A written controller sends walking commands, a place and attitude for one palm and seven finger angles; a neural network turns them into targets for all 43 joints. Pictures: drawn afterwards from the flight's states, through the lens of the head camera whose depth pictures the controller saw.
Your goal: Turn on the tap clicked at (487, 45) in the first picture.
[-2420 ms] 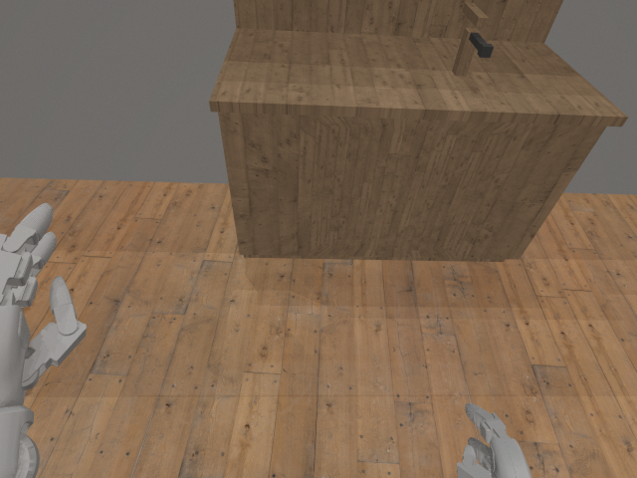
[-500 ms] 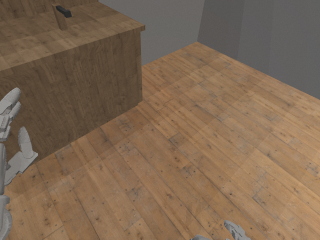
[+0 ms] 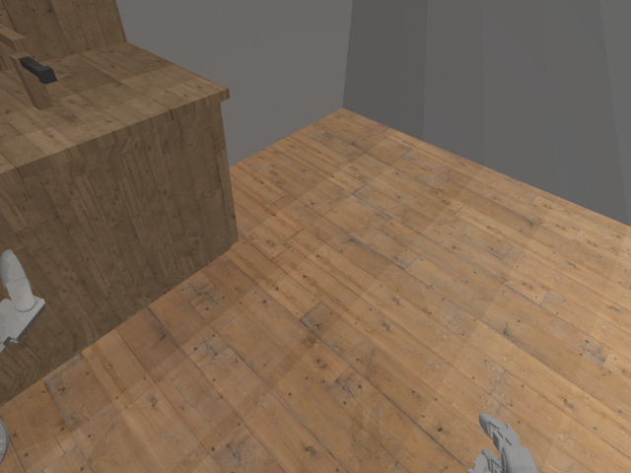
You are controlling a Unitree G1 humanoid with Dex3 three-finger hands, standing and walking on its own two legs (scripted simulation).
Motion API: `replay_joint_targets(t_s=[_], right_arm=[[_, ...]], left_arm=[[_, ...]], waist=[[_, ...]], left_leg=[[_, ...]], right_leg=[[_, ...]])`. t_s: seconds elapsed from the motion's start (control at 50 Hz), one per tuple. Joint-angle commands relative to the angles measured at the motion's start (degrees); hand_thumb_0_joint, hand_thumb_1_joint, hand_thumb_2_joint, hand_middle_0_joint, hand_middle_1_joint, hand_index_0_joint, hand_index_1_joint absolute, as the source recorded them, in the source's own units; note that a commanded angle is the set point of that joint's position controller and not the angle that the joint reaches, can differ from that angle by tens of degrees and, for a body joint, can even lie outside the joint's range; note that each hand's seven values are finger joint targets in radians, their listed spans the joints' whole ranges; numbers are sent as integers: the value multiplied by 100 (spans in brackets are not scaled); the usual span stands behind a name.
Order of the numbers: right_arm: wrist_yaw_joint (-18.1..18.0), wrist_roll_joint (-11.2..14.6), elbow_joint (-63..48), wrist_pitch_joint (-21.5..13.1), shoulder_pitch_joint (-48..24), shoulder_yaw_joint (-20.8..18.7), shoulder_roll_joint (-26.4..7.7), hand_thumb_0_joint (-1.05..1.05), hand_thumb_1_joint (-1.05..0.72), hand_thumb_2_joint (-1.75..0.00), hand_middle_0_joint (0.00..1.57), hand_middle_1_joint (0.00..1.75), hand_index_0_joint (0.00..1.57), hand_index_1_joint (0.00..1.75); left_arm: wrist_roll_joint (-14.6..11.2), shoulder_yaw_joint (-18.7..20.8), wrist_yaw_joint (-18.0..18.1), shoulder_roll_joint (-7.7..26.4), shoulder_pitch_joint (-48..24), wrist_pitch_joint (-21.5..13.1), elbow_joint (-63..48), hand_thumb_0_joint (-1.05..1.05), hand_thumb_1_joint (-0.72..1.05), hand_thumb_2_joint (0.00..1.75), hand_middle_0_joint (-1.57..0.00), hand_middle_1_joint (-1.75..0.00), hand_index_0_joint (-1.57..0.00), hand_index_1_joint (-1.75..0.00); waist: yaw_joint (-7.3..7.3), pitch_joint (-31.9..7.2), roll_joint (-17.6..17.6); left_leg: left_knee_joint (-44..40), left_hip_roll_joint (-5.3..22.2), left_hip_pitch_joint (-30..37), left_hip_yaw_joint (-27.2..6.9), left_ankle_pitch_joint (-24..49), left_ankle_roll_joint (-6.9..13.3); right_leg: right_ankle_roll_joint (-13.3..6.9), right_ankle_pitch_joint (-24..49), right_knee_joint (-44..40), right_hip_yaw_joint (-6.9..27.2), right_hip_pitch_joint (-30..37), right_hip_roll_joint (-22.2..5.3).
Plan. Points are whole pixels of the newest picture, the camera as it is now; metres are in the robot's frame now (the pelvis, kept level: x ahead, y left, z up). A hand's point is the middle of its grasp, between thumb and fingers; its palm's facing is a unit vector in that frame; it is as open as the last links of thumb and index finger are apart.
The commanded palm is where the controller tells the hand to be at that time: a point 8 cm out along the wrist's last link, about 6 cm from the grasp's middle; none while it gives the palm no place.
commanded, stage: walk to a spot facing it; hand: left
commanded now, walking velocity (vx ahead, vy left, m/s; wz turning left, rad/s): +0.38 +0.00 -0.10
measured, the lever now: (46, 74) +0.87 +0.65 +0.12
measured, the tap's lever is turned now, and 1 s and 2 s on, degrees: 0 0 0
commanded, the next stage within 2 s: turn to face it in 0.78 s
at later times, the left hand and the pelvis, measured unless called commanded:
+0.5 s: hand (178, 204) +0.38 +0.19 +0.17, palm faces +0.40 -0.79 -0.46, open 7.4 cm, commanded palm +0.32 +0.23 +0.19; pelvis +0.16 -0.05 +0.02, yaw +1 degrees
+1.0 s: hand (233, 128) +0.55 +0.16 +0.19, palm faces +0.42 -0.76 -0.50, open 7.4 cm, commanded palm +0.49 +0.20 +0.19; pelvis +0.34 -0.08 +0.00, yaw +1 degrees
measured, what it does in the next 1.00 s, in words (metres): walks ahead: right foot, then left foot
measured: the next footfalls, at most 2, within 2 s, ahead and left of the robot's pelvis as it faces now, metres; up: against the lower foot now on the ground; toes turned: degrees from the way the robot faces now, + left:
right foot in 0.20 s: +0.14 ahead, -0.13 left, +0.00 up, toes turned -11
left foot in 0.62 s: +0.36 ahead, +0.09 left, +0.00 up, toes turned +12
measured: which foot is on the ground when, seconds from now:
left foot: down 0.00-0.22, up 0.24-0.60, down 0.62-0.98, up 1.00-1.00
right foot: up 0.00-0.18, down 0.20-0.62, up 0.64-0.96, down 0.98-1.00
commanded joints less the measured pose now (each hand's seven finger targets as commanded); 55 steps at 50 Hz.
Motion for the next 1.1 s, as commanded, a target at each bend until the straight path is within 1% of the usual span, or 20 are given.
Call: replay_joint_targets(t_s=[0.0, 0.08, 0.16, 0.18, 0.2, 0.22, 0.28, 0.36, 0.5, 0.56, 0.58, 0.6, 0.62, 0.66, 0.78, 0.92, 0.94, 0.96, 0.98, 1.08], right_arm=[[22, -5, -822, -411, -506, -130, -636, 0, -90, -90, 20, 30, 20, 30], [83, -43, -915, -535, -486, -68, -621, 0, -90, -90, 20, 30, 20, 30], [70, -22, -900, -390, -532, -49, -483, 0, -90, -90, 20, 30, 20, 30], [74, 4, -903, -319, -560, -43, -356, 0, -90, -90, 20, 30, 20, 30], [61, 13, -954, -265, -659, -13, -250, 0, -90, -90, 20, 30, 20, 30], [62, 19, -921, -278, -816, -30, -376, 0, -90, -90, 20, 30, 20, 30], [97, 68, -769, -129, -789, -40, -445, 0, -90, -90, 20, 30, 20, 30], [110, 33, -739, 61, -820, -15, -484, 0, -90, -90, 20, 30, 20, 30], [75, -4, -1091, -228, -663, -149, -467, 0, -90, -90, 20, 30, 20, 30], [-7, 14, -1090, -242, -391, -263, -543, 0, -90, -90, 20, 30, 20, 30], [-36, 16, -1134, -230, -372, -274, -566, 0, -90, -90, 20, 30, 20, 30], [-39, -13, -1108, -206, -441, -330, -730, 0, -90, -90, 20, 30, 20, 30], [24, -1, -1148, -209, -444, -252, -658, 0, -90, -90, 20, 30, 20, 30], [115, -13, -1032, -222, -688, -180, -671, 0, -90, -90, 20, 30, 20, 30], [221, 63, -963, -392, -554, -230, -612, 0, -90, -90, 20, 30, 20, 30], [73, 103, -838, -470, -367, -163, -515, 0, -90, -90, 20, 30, 20, 30], [56, 126, -817, -438, -301, -164, -402, 0, -90, -90, 20, 30, 20, 30], [26, 91, -950, -413, -451, -87, -252, 0, -90, -90, 20, 30, 20, 30], [35, 56, -935, -457, -708, -53, -371, 0, -90, -90, 20, 30, 20, 30], [65, 6, -779, -231, -852, -71, -402, 0, -90, -90, 20, 30, 20, 30]], left_arm=[[110, -206, -92, 661, -812, -249, -1499, 0, 90, 90, -20, -30, -20, -30], [81, 18, -4, 879, -315, -141, -2314, 0, 90, 90, -20, -30, -20, -30], [66, 372, 98, 1044, -39, -11, -1801, 0, 90, 90, -20, -30, -20, -30], [75, 496, 110, 1179, -95, 16, -1708, 0, 90, 90, -20, -30, -20, -30], [59, 626, 130, 1328, -101, 69, -1472, 0, 90, 90, -20, -30, -20, -30], [-34, 698, 136, 1360, -249, 86, -1429, 0, 90, 90, -20, -30, -20, -30], [-48, 463, -13, 1011, 206, 11, -1082, 0, 90, 90, -20, -30, -20, -30], [13, 204, -37, 789, 137, -155, -1151, 0, 90, 90, -20, -30, -20, -30], [21, 411, 166, 1190, -108, -203, -2341, 0, 90, 90, -20, -30, -20, -30], [-15, 477, 226, 1190, 131, -200, -2317, 0, 90, 90, -20, -30, -20, -30], [-27, 511, 230, 1221, 19, -283, -2426, 0, 90, 90, -20, -30, -20, -30], [-42, 601, 236, 1219, 68, -332, -2407, 0, 90, 90, -20, -30, -20, -30], [-107, 600, 238, 1231, 18, -364, -2220, 0, 90, 90, -20, -30, -20, -30], [-109, 717, 61, 1475, -124, -237, -1506, 0, 90, 90, -20, -30, -20, -30], [-99, 484, -81, 865, 525, -264, -2190, 0, 90, 90, -20, -30, -20, -30], [12, 327, -25, 846, -47, -113, -1585, 0, 90, 90, -20, -30, -20, -30], [66, 346, -14, 968, -231, -68, -1512, 0, 90, 90, -20, -30, -20, -30], [72, 490, 31, 1221, -173, 26, -1392, 0, 90, 90, -20, -30, -20, -30], [44, 646, 76, 1419, -327, 40, -1533, 0, 90, 90, -20, -30, -20, -30], [76, 617, 104, 1202, 299, -140, -1749, 0, 90, 90, -20, -30, -20, -30]], waist=[[50, 433, 1387], [87, -51, 1857], [159, -467, 927], [192, -582, -112], [215, -540, -1683], [213, -485, -1421], [139, -48, -333], [77, -137, -383], [322, -355, -599], [45, -859, 17], [-46, -1133, 507], [-20, -1410, 1704], [39, -1292, 2127], [4, -426, 1213], [152, -311, 1548], [125, -400, 782], [109, -514, -293], [177, -468, -1764], [256, -526, -1521], [128, -431, -789]], left_leg=[[-2296, 1540, 624, -2081, -1278, 1028], [-2050, 1167, 619, -993, -313, 731], [-547, 792, 47, -267, -439, 355], [856, 442, -669, 67, -602, 235], [2462, -278, -2046, 148, -1595, -17], [3381, -156, -2550, -593, -1545, -74], [3767, 187, -2821, -998, -823, -174], [2594, 234, -2415, -650, -354, -191], [45, -216, -879, 374, 114, 4], [-1015, -596, 901, 724, 1060, 85], [-1048, -325, 1985, 278, 1309, 245], [-1186, 825, 2868, -1402, 1880, 789], [-1450, 1973, 3129, -3254, 2687, 1469], [-2005, 2107, 1603, -3468, 880, 1559], [-2036, 1227, 356, -769, 480, 885], [-446, 648, 208, -168, 84, 386], [783, 161, -71, 98, -448, 214], [2231, -525, -1443, 64, -1750, 6], [3160, -366, -1683, -649, -1973, -27], [3056, -40, -1438, -789, -1214, -230]], right_leg=[[65, 91, 90, 76, -1422, -347], [120, 537, -1451, -552, -294, -104], [14, 1044, -2944, -591, 1273, -38], [-340, 646, -3454, 604, 1766, -754], [-992, 765, -4146, 2877, 2358, -1904], [-1250, 980, -4333, 3397, 2440, -2358], [-1264, 1946, -4112, 2506, 2137, -2051], [-919, 3428, -3920, 729, 2007, -1575], [-880, 4541, -3516, 260, 2123, -1462], [-468, 4969, -1927, -269, 1759, -1105], [-243, 4362, -982, -383, 1032, -909], [-11, 1903, 310, -490, -34, -349], [26, -611, 1504, -31, -1221, 118], [47, -428, 1981, 565, -1639, -229], [197, 829, -174, -194, -730, -457], [316, 1695, -2907, -808, 1037, -113], [82, 1923, -3416, 40, 1259, -783], [-516, 2961, -3807, 2021, 1812, -2022], [-829, 3437, -3879, 2355, 1774, -2677], [-701, 4848, -3288, 334, 1599, -2172]])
